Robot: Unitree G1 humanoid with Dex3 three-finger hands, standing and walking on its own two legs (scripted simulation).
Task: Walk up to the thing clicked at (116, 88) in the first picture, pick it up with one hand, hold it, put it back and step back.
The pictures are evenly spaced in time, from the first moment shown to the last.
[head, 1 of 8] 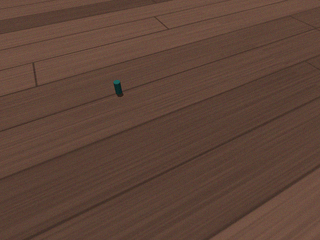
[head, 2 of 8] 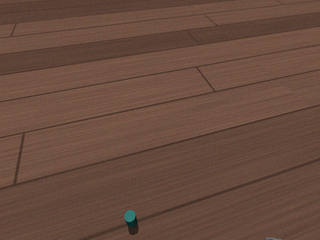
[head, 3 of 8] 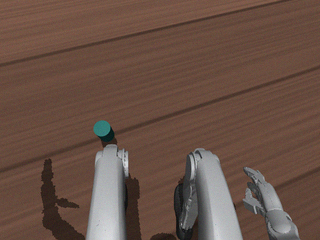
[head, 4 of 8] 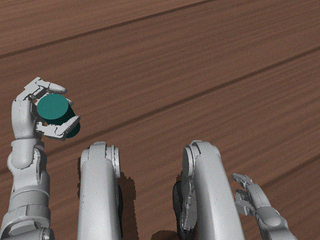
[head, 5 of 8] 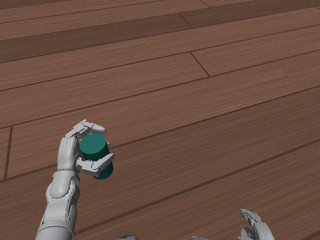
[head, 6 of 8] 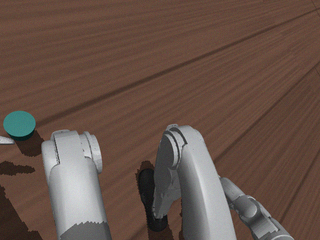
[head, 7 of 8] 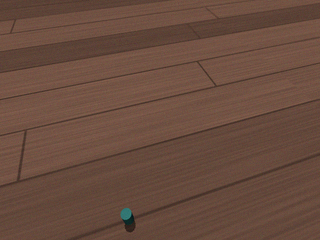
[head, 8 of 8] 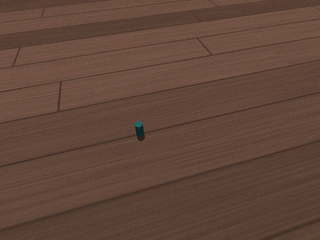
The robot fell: no
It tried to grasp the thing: yes
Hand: left
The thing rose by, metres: 0.69
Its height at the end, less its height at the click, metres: +0.00
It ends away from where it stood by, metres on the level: 0.03
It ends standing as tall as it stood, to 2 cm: yes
